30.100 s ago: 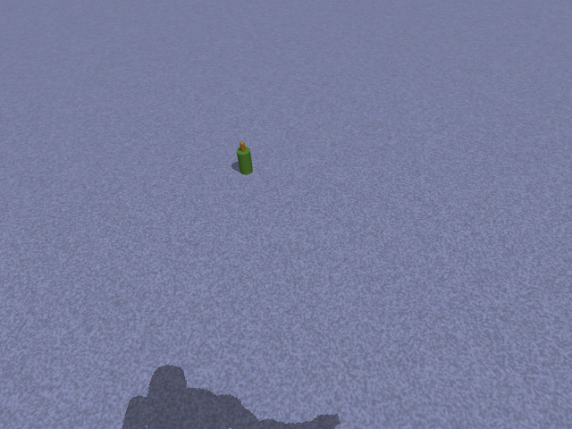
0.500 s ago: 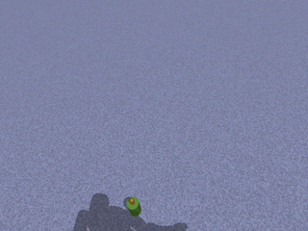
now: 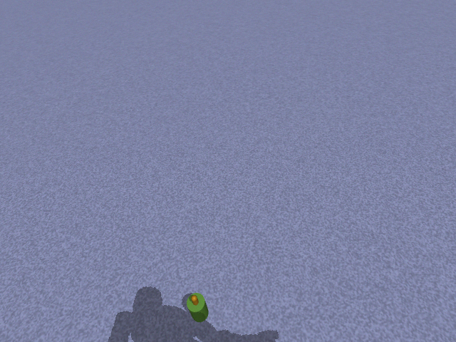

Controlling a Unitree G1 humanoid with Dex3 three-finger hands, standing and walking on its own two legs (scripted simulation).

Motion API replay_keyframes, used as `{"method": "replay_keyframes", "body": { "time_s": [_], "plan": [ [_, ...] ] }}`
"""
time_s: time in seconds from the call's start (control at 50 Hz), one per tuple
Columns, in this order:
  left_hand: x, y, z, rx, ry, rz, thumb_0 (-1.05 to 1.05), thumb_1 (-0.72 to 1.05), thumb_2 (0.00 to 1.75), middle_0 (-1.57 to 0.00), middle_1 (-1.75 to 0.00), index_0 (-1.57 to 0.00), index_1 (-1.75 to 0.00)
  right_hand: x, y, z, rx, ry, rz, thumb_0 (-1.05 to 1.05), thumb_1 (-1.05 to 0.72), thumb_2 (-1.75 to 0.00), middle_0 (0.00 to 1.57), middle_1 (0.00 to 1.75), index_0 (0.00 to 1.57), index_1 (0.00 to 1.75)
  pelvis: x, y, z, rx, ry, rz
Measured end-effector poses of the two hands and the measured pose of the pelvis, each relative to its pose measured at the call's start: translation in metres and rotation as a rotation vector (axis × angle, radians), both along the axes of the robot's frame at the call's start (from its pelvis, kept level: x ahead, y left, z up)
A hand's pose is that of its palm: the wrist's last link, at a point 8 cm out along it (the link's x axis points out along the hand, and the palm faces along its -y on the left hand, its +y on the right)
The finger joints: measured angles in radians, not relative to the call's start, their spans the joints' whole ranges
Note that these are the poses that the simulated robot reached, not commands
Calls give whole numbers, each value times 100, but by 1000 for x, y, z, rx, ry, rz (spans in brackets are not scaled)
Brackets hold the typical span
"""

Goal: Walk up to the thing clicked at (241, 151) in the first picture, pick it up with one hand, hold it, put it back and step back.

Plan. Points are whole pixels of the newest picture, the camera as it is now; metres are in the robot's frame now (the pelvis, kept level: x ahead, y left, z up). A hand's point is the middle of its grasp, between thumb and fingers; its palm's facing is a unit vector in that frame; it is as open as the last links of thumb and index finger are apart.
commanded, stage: stand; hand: left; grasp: from the side
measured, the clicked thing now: (197, 305) +0.41 +0.19 -0.69
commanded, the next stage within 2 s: step back in 0.06 s
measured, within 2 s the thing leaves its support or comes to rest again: neither
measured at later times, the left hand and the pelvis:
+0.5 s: hand out of the picture +0.09 +0.31 -0.18, palm faces -0.01 -0.93 -0.35, open 7.4 cm; pelvis -0.07 +0.05 -0.02, yaw +1 degrees
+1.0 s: hand out of the picture -0.05 +0.31 -0.15, palm faces -0.03 -0.91 -0.41, open 7.4 cm; pelvis -0.17 +0.06 -0.01, yaw -3 degrees
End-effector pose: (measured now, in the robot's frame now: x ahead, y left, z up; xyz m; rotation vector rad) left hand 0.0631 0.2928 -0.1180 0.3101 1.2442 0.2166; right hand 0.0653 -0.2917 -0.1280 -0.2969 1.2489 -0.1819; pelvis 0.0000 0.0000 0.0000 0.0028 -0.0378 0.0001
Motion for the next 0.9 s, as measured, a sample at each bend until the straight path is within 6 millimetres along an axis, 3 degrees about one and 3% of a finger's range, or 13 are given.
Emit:
{"method": "replay_keyframes", "body": {
  "time_s": [0.1, 0.24, 0.38, 0.48, 0.68, 0.8, 0.9],
  "plan": [
    [1, 1, -1, -3, -10, 13, 1, 91, 90, -20, -30, -20, -30, -2, -3, -1, 2, 3, -7, 0, -91, -90, 20, 29, 20, 30, -3, -1, -2, -3, 7, 3],
    [-1, 22, -6, 30, -22, 2, 1, 91, 90, -20, -30, -20, -30, -10, -11, -4, -39, 4, -11, 0, -91, -90, 20, 29, 20, 30, -30, 10, -12, -11, 8, 7],
    [18, 59, -26, 29, -92, -37, 1, 90, 90, -20, -30, -20, -30, -49, 5, -3, -111, 44, -19, 0, -91, -90, 20, 29, 20, 29, -49, 42, -30, -18, 30, 20],
    [19, 64, -29, 15, -117, -40, 1, 91, 90, -20, -30, -20, -30, -81, 28, 6, -115, 97, -10, 0, -91, -90, 20, 29, 20, 30, -66, 51, -22, -23, 30, 24],
    [-37, 61, -25, 16, -31, -94, 1, 91, 90, -20, -30, -20, -30, -92, 46, -2, -79, -33, -38, 1, -91, -90, 20, 30, 21, 30, -97, 60, -21, -5, 20, -39],
    [-74, 58, -17, 56, -37, -97, 1, 91, 90, -20, -30, -20, -30, -101, 39, -21, -32, -90, -44, 0, -91, -90, 20, 30, 21, 30, -124, 52, -30, -23, -8, -57],
    [-105, 57, -1, 60, -63, -78, 1, 91, 90, -20, -30, -20, -30, -117, 37, -12, -18, -85, -34, 1, -91, -90, 20, 30, 21, 30, -143, 48, -20, 21, -6, -63]
  ]
}}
